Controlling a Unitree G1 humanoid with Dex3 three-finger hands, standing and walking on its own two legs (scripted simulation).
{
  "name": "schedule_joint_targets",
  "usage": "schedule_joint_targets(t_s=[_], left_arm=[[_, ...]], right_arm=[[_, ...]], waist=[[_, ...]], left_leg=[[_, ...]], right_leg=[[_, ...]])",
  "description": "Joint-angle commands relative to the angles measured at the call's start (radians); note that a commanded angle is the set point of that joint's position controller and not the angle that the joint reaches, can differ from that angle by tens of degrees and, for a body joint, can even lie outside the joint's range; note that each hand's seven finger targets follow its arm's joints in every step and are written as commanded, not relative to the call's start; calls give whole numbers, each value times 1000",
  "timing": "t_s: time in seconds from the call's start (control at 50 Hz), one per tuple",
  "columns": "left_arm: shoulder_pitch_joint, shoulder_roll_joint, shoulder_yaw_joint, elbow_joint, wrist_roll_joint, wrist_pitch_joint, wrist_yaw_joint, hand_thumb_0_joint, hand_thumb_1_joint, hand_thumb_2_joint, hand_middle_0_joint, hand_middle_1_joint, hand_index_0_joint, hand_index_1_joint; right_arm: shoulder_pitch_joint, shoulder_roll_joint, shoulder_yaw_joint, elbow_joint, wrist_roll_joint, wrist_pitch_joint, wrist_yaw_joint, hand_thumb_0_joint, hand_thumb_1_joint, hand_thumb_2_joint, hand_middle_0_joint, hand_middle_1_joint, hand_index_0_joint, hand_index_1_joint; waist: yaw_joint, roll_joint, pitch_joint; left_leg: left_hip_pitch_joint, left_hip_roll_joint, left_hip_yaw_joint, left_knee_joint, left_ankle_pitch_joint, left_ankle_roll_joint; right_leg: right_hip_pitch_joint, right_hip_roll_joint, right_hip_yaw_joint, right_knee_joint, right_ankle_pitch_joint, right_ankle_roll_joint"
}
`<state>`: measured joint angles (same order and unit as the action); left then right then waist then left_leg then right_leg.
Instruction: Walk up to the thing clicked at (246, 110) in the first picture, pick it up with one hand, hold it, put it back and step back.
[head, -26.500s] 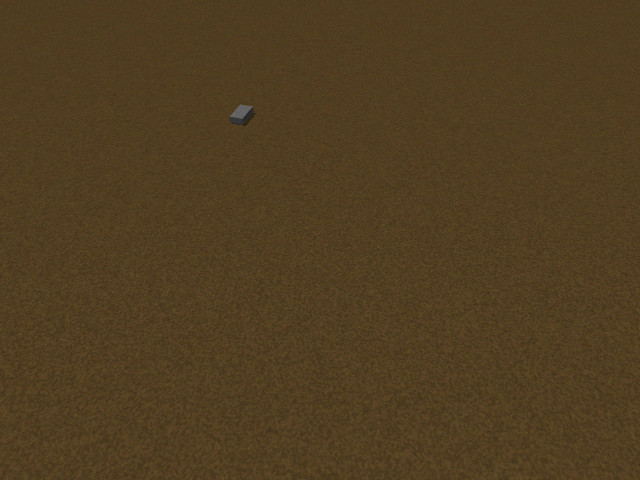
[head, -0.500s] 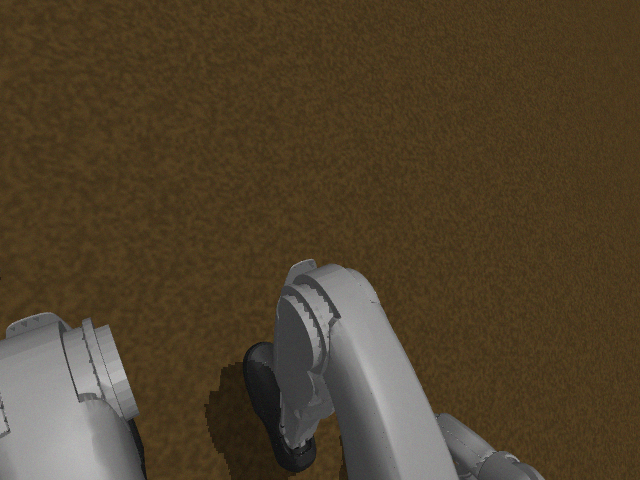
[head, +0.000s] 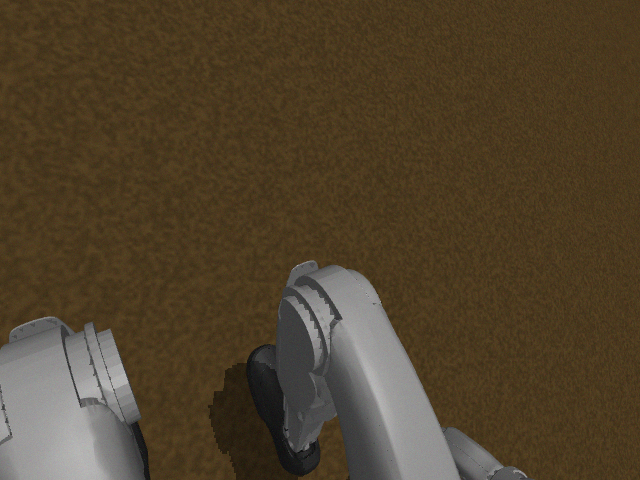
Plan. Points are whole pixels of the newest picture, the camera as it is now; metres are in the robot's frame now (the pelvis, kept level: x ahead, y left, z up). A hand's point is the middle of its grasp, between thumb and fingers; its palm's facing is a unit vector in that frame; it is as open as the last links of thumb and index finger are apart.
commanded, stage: settle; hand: left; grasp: from above
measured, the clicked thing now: out of the picture +0.40 +0.36 -0.27
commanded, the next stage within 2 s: lift in 0.64 s
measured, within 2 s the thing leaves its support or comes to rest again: neither
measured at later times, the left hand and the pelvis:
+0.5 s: hand out of the picture +0.38 +0.37 -0.15, palm faces -0.41 -0.15 -0.90, open 11.1 cm; pelvis +0.00 -0.01 +0.02, yaw +4 degrees
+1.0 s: hand out of the picture +0.37 +0.38 -0.09, palm faces -0.41 -0.16 -0.90, open 11.1 cm; pelvis +0.00 -0.01 +0.05, yaw +7 degrees
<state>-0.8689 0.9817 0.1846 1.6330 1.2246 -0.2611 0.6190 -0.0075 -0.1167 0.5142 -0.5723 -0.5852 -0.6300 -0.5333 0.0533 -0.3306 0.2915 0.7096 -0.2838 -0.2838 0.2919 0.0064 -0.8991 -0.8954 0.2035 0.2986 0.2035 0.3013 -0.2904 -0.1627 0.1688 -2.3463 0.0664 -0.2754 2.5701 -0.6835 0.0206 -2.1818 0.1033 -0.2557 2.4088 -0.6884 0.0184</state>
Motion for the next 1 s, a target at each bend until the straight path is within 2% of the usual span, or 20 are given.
schedule_joint_targets(t_s=[0.0,0.02,0.06,0.08,0.12,0.16,0.18,0.2,0.22,0.3,0.4,0.44,0.58,0.7,0.72,0.74,0.76,0.84,0.92,0.98], left_arm=[[-211,307,53,-212,-12,-13,37,0,621,758,-975,-691,-988,-679],[-215,286,35,-228,-8,-11,28,0,626,745,-967,-704,-986,-686],[-195,281,54,-256,-14,-7,16,0,631,752,-971,-711,-990,-693],[-191,263,42,-267,-16,-4,4,0,635,739,-962,-715,-984,-693],[-162,242,50,-323,-28,6,-11,0,631,753,-966,-718,-985,-700],[-191,109,-36,-373,-47,18,-35,0,632,752,-967,-714,-985,-697],[-191,97,-53,-382,-49,27,-47,0,617,728,-958,-709,-977,-690],[-178,114,-33,-373,-62,37,-55,0,612,682,-940,-692,-967,-665],[-176,149,-21,-382,-58,44,-64,0,593,692,-928,-694,-954,-668],[-190,66,-74,-342,-53,72,-115,0,602,682,-932,-683,-960,-656],[-236,69,-71,-400,-71,66,-168,0,567,732,-958,-657,-960,-656],[-240,70,-75,-404,-65,63,-185,0,584,720,-968,-662,-975,-656],[-245,107,-32,-484,-60,38,-212,0,651,754,-1013,-677,-1022,-670],[-245,96,-25,-536,-61,35,-220,0,688,818,-1039,-696,-1040,-696],[-246,97,-33,-529,-56,37,-223,0,728,760,-1112,-682,-1117,-676],[-227,82,-34,-526,-59,39,-229,0,648,796,-1032,-602,-1037,-605],[-237,94,-28,-550,-64,43,-233,0,716,750,-1098,-667,-1103,-662],[-187,63,-27,-604,-96,78,-271,0,749,786,-1099,-642,-1102,-639],[-170,44,-50,-667,-117,104,-332,0,752,801,-1104,-649,-1106,-646],[-125,33,-46,-732,-130,104,-371,0,725,797,-1084,-637,-1084,-636]], right_arm=[[161,-324,-121,5,19,3,-18,0,-899,-899,200,300,200,300],[167,-327,-136,8,24,2,-17,0,-899,-899,200,300,200,300],[189,-318,-150,19,27,7,-16,0,-900,-899,200,299,199,299],[188,-317,-161,12,36,8,-15,0,-898,-898,200,299,200,299],[199,-311,-189,15,51,17,-18,0,-901,-899,200,299,199,299],[183,-292,-200,-10,65,16,-16,0,-900,-899,200,299,199,299],[183,-283,-207,0,75,21,-16,0,-902,-900,200,300,199,300],[196,-291,-215,12,82,25,-20,0,-899,-898,200,300,200,300],[205,-290,-219,10,94,32,-24,0,-898,-898,200,299,200,299],[219,-274,-233,15,112,60,-33,0,-895,-897,200,300,200,300],[211,-250,-243,3,136,89,-53,0,-905,-902,200,300,199,300],[221,-242,-241,1,137,100,-62,0,-904,-901,199,300,199,300],[229,-218,-252,-4,140,141,-98,0,-903,-900,200,300,199,300],[234,-216,-271,-8,144,166,-126,0,-902,-898,200,300,199,300],[234,-207,-271,-10,147,172,-131,0,-936,-912,199,300,199,300],[242,-217,-281,-9,147,172,-134,0,-882,-892,201,300,200,300],[243,-214,-283,-11,151,175,-137,0,-933,-911,199,300,199,300],[266,-210,-310,-9,168,188,-143,0,-911,-903,200,300,200,300],[277,-194,-331,-18,190,211,-152,0,-911,-903,200,300,200,300],[276,-182,-347,-27,205,228,-162,0,-910,-902,200,300,200,300]], waist=[[-6,592,-702],[-8,600,-690],[1,612,-711],[5,605,-704],[37,638,-766],[30,623,-779],[43,626,-791],[44,598,-778],[66,585,-779],[53,502,-730],[80,461,-757],[70,442,-758],[97,428,-848],[111,459,-865],[108,469,-871],[109,464,-853],[121,464,-879],[155,505,-954],[156,455,-963],[182,447,-966]], left_leg=[[524,20,89,-264,197,-22],[529,19,96,-262,195,-23],[528,17,102,-269,195,-22],[522,15,98,-277,183,-23],[556,15,103,-298,191,-27],[562,12,99,-317,173,-27],[558,12,107,-313,169,-23],[548,9,108,-318,176,-21],[528,8,108,-329,157,-16],[484,-1,121,-343,150,-7],[472,-12,129,-370,92,1],[461,-18,150,-355,108,6],[481,-27,183,-344,166,9],[527,-29,185,-388,135,3],[523,-28,183,-394,123,2],[536,-30,184,-406,113,1],[545,-29,182,-419,106,3],[645,-34,183,-482,148,-4],[650,-38,203,-503,168,9],[667,-42,203,-541,167,9]], right_leg=[[292,36,-40,-203,270,-41],[277,33,-36,-202,270,-40],[281,34,-29,-210,267,-43],[252,29,-31,-203,252,-44],[255,29,-16,-210,244,-52],[221,26,-20,-221,233,-53],[224,31,-6,-231,230,-54],[210,27,-10,-234,241,-50],[202,27,1,-239,216,-53],[186,19,13,-257,218,-49],[202,11,44,-284,145,-54],[234,12,60,-300,154,-51],[301,3,96,-328,189,-50],[256,-8,86,-337,155,-60],[261,-4,96,-334,137,-63],[245,-9,85,-345,130,-64],[248,-10,84,-349,126,-63],[271,-20,81,-353,188,-62],[318,-20,104,-405,205,-59],[336,-25,116,-425,194,-63]])
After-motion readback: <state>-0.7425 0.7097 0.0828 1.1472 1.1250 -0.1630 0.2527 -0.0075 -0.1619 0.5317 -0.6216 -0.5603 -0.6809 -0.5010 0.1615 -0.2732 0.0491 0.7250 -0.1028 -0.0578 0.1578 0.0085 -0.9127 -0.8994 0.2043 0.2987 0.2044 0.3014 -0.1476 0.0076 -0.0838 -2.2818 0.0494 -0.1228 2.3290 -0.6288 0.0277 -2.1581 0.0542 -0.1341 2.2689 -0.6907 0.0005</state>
